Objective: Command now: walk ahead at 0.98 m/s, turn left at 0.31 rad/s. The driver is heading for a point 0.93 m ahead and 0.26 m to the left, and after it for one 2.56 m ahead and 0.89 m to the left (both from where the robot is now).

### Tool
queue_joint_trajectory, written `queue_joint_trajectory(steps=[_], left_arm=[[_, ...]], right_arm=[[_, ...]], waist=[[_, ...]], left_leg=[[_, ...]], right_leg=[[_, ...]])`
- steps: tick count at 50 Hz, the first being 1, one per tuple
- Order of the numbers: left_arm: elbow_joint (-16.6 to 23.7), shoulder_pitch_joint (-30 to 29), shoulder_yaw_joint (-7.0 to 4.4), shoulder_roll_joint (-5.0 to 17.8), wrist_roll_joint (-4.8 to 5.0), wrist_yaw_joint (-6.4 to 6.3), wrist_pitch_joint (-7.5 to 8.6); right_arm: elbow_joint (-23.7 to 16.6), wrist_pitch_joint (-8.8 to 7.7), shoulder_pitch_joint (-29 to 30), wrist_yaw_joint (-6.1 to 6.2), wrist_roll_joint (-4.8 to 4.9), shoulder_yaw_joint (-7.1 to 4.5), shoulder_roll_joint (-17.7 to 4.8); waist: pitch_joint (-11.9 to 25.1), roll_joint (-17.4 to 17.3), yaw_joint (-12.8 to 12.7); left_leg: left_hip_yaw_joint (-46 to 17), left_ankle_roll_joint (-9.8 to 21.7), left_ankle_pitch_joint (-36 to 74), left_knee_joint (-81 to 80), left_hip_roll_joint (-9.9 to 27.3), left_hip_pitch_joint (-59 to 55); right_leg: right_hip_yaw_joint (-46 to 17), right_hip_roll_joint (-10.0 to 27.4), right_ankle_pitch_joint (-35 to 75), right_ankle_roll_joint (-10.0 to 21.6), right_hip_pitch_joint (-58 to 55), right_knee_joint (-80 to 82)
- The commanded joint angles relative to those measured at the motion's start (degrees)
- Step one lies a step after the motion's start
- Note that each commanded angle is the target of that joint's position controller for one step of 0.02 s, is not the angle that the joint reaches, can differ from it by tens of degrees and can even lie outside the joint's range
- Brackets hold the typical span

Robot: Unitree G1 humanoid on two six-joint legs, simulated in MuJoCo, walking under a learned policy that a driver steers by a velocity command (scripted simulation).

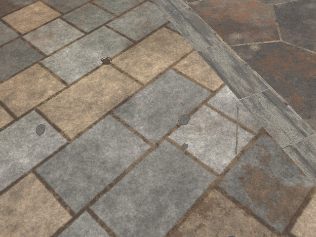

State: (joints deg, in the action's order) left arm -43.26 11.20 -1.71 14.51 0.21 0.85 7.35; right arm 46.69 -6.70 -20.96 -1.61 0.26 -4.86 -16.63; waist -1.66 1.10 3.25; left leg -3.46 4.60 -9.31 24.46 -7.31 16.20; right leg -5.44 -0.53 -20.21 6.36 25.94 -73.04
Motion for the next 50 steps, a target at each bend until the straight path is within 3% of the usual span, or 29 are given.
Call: queue_joint_trajectory(steps=[1, 3, 5, 7, 9, 10, 11, 12, 13, 14, 15, 17, 18, 20, 24, 28, 30, 32, 33, 34, 35, 36, 37, 38, 39, 41, 44, 47, 50], left_arm=[[6.5, -0.9, 0.63, 1.1, -0.79, -0.19, 1.86], [8.9, -5.6, 1.58, 0.8, -1.47, -0.18, 2.26], [10.2, -10.0, 1.92, 1.1, -1.05, 0.40, 2.54], [10.9, -11.2, 0.92, 3.2, -0.13, 0.14, 2.28], [11.4, -11.7, -0.44, 5.7, 0.83, -0.72, 1.94], [11.3, -10.1, -1.33, 6.8, 1.15, -1.16, 1.97], [10.6, -4.9, -2.45, 8.4, 1.29, -1.51, 2.14], [8.7, 7.2, -3.79, 11.3, 1.10, -2.08, 2.11], [7.2, 17.5, -4.87, 16.6, -0.40, -2.20, 1.16], [6.0, 17.2, -5.00, 16.0, -0.28, -1.17, 0.79], [6.3, 13.8, -4.09, 10.7, 0.34, -1.24, 0.63], [4.8, 9.1, -2.82, 5.9, -0.54, -1.18, -0.24], [4.0, 6.7, -2.43, 4.2, -1.27, -0.97, -0.39], [2.6, 3.5, -2.26, 2.3, -0.58, -0.48, -0.24], [1.4, 0.1, -3.20, 6.0, -0.31, -1.11, 0.44], [-0.3, 4.5, -4.01, 11.3, -0.21, -1.57, 0.44], [-0.5, 6.5, -4.51, 14.9, -0.62, -1.55, -0.29], [0.0, 6.9, -5.20, 18.3, -0.75, -1.98, -1.89], [1.1, 5.2, -5.38, 18.9, -0.51, -2.03, -2.31], [2.4, 3.5, -4.77, 17.0, -0.17, -2.06, -1.72], [4.5, 5.8, -1.35, 5.1, -2.11, -1.34, 0.44], [9.3, 11.6, -0.08, 5.8, 0.67, -0.53, 3.25], [8.6, 3.7, -1.07, 12.0, 2.68, -0.50, 4.15], [8.8, 2.1, -0.98, 11.2, 3.76, -0.87, 3.67], [7.3, 2.4, -0.59, 9.8, 2.37, -1.63, 2.64], [4.7, 7.4, -0.89, 9.0, 2.01, -1.38, -0.34], [5.4, 3.6, -0.12, 5.4, 1.49, -1.83, -3.02], [6.8, -3.3, 0.07, 5.2, 0.29, -1.22, -2.13], [7.4, -8.0, 0.62, 2.1, -0.03, 1.41, -0.22]], right_arm=[[-3.8, -0.77, 1.8, 0.11, 0.94, 0.87, -1.4], [-4.3, -0.66, 2.2, 1.22, 1.64, 0.36, -3.9], [-5.1, -0.28, 2.1, 1.94, 2.11, -0.34, -6.2], [-5.1, 0.07, -1.1, 2.05, 2.73, -0.54, -6.8], [-4.7, 0.67, -4.1, 1.95, 3.18, -0.15, -5.6], [-4.4, 0.99, -5.0, 1.85, 2.97, 0.11, -5.0], [-4.5, 1.06, -4.6, 1.61, 2.57, 0.41, -4.5], [-6.0, 1.02, -2.0, 1.22, 1.42, 1.26, -2.6], [-7.7, 0.41, -8.3, 1.28, 2.30, 3.33, 4.3], [-9.0, 0.28, -10.3, 1.93, 5.22, 3.77, 2.7], [-8.5, 0.88, -4.0, 2.51, 5.02, 2.96, -0.8], [-9.5, 2.04, 2.9, 2.04, 2.26, 2.57, -1.0], [-10.4, 2.76, 4.2, 1.52, 1.98, 2.36, 0.1], [-12.2, 4.42, 5.7, 0.59, 2.92, 2.64, 2.1], [-15.1, 4.94, 9.7, -0.71, 1.48, 2.96, 1.0], [-17.3, 4.05, 19.4, -2.76, 1.17, 2.92, -0.7], [-18.1, 3.76, 20.3, -3.28, 1.77, 1.94, -3.4], [-17.3, 4.13, 12.6, -3.19, 2.67, -0.09, -7.7], [-14.5, 4.65, 1.2, -2.88, 2.65, -2.05, -11.5], [-10.3, 5.38, -12.2, -1.83, 2.76, -4.17, -15.1], [-9.5, 5.87, -9.6, -1.04, 2.27, -4.13, -18.7], [-13.7, 4.23, -5.6, -1.20, 0.21, -2.88, -17.8], [-13.5, 3.43, -6.7, -1.03, 0.18, -2.24, -11.7], [-12.0, 2.38, -4.9, -1.19, 0.00, -1.60, -10.2], [-12.5, 1.35, 0.2, -1.37, -0.10, -0.84, -8.4], [-12.7, 0.58, 6.7, -1.02, -1.55, 0.48, -5.5], [-8.9, -0.66, 4.2, -0.64, -0.70, 1.13, -4.1], [-7.1, -1.26, 3.3, 0.59, -1.10, 1.42, -3.9], [-4.8, -1.50, -0.4, 2.37, -1.16, 1.68, -5.3]], waist=[[-0.2, -2.1, -5.1], [-3.2, -1.9, -5.3], [-3.8, -3.0, -4.1], [-2.8, -4.6, -3.0], [-2.2, -4.4, -2.8], [-1.0, -4.4, -4.0], [2.0, -4.4, -7.5], [9.8, -1.9, -13.8], [21.9, 15.2, -12.6], [21.5, 24.0, -10.7], [10.4, 14.6, -11.6], [2.0, 2.7, -8.8], [-0.7, 2.8, -6.6], [-2.8, 4.5, -3.8], [-4.7, 1.4, -1.5], [-7.0, -2.9, -5.0], [-4.6, 0.6, -3.9], [1.4, 6.1, 2.4], [7.1, 7.4, 8.4], [11.3, 3.1, 14.1], [8.9, -20.2, 5.7], [26.0, -21.4, 0.5], [21.9, -8.0, 4.9], [10.9, -0.2, 1.6], [7.6, 6.2, -1.4], [3.1, 2.7, -6.1], [-2.9, -0.4, -5.3], [-6.3, -0.4, -2.4], [-3.7, -0.4, 1.0]], left_leg=[[-27.0, 13.1, -9.1, -15.1, 14.2, -4.8], [-23.5, 12.4, -6.3, -16.0, 13.8, 4.0], [-18.9, 10.0, -6.0, -16.3, 10.8, 14.1], [-20.3, 8.4, -7.3, -15.3, 11.4, 14.4], [-21.6, 6.5, -8.3, -10.3, 11.7, 8.2], [-21.6, 5.2, -5.3, -5.8, 11.1, 5.9], [-19.9, 3.5, 1.9, 3.1, 9.2, 5.5], [-15.8, 1.1, 2.8, 20.5, 6.8, 12.7], [-9.2, -1.2, -19.5, 42.7, 2.0, 26.2], [-6.2, -0.9, -19.3, 55.9, 6.6, 37.0], [-4.8, -1.1, -13.9, 61.1, 9.2, 41.8], [-2.7, -0.8, -8.2, 59.4, 13.3, 38.5], [-3.2, -0.6, -7.3, 57.5, 14.9, 36.1], [-3.4, -0.7, -7.7, 54.3, 17.4, 34.3], [-1.7, -1.8, 4.4, 44.4, 17.8, 33.0], [6.9, 0.4, 15.6, 25.0, 14.0, 25.0], [12.2, 2.4, 12.5, 21.3, 8.9, 18.0], [15.0, 4.6, 3.9, 22.0, 4.1, 7.9], [14.5, 6.8, 1.5, 21.7, 2.3, -7.0], [7.6, 9.8, 4.7, 16.1, 4.1, -28.2], [-10.5, 14.0, 12.1, 14.6, 11.7, -38.1], [-46.1, 25.4, -22.0, -1.7, 23.2, -48.0], [-47.0, 19.7, -29.6, -9.9, 23.8, -42.0], [-41.8, 17.1, -25.9, -11.9, 23.4, -30.1], [-36.0, 15.3, -19.5, -10.7, 22.2, -20.3], [-23.9, 13.3, -11.7, -10.9, 18.5, -4.7], [-10.5, 10.8, -2.9, -13.8, 15.4, 3.6], [3.4, 4.8, 20.4, -13.4, 10.7, 3.6], [9.1, -0.8, 28.8, -12.4, 10.2, 0.0]], right_leg=[[-2.6, 5.3, -0.5, -2.0, 11.3, 10.4], [-0.6, 5.6, 6.2, -4.3, 6.6, 20.9], [1.7, 2.9, 17.2, -6.0, -7.1, 30.7], [1.1, 1.2, 23.4, -7.8, -14.6, 35.4], [0.3, 0.5, 18.6, -8.0, -15.7, 39.9], [0.8, -0.2, 15.2, -7.3, -18.2, 41.7], [0.8, 0.5, 13.7, -6.1, -24.2, 42.7], [-4.6, 7.2, 8.8, -3.2, -38.5, 41.6], [-31.1, 23.3, -8.4, 4.8, -56.1, 47.7], [-51.6, 28.3, -27.6, 8.2, -54.6, 56.5], [-44.7, 25.3, -26.8, 6.6, -46.8, 58.2], [-25.2, 20.7, -5.9, 4.2, -33.1, 57.9], [-18.4, 18.4, 0.0, 3.3, -27.3, 59.0], [-8.5, 17.0, 8.3, 1.9, -21.6, 61.0], [6.1, 15.0, 19.3, 0.7, -17.6, 64.1], [15.8, 12.9, 26.3, -2.0, -20.5, 65.8], [18.1, 13.4, 54.0, -3.0, -25.8, 60.3], [18.6, 15.1, 81.1, -3.1, -29.8, 44.9], [17.8, 15.5, 85.9, -2.6, -24.5, 30.7], [17.1, 11.4, 65.6, -4.5, -9.9, 9.5], [13.8, -1.6, -9.9, -6.8, 10.4, -17.9], [-2.6, -3.3, -12.1, -5.3, 23.5, -25.2], [-4.5, 1.1, -4.1, -3.3, 23.4, -19.2], [-2.1, 3.0, -0.6, -3.1, 23.2, -13.3], [-2.4, 6.4, 1.8, -3.5, 18.7, -9.1], [-2.2, 10.7, 5.2, -4.3, 11.1, -5.2], [-0.5, 12.1, 11.0, -5.8, 13.5, 1.5], [2.4, 8.5, 25.4, -5.9, 13.6, 17.7], [8.7, 3.5, 43.4, -5.3, 5.0, 33.7]])
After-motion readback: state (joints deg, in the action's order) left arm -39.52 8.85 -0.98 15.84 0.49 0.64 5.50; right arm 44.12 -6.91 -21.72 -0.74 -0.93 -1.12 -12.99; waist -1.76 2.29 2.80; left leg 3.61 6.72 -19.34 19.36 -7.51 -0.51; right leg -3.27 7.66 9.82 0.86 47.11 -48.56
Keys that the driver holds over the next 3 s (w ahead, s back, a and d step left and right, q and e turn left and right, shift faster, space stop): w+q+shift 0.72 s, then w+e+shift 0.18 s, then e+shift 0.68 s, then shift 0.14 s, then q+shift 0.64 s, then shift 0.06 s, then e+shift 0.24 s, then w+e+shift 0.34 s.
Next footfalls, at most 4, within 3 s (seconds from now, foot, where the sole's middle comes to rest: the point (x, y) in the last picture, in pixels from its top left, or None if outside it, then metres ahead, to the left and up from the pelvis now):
0.24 right None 0.40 -0.17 -0.77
0.68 left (110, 193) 0.69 0.23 -0.77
1.14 right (86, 123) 1.11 0.38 -0.77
1.68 left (52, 121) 1.13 0.57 -0.77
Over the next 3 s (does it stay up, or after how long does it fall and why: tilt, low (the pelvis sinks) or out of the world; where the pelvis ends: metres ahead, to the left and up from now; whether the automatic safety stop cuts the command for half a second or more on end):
stays up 1.12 0.51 0.01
